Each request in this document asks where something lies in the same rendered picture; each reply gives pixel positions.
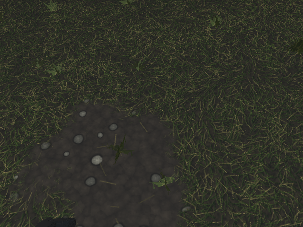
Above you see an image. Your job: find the left robot hand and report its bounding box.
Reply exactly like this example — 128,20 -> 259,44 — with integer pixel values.
35,217 -> 77,227

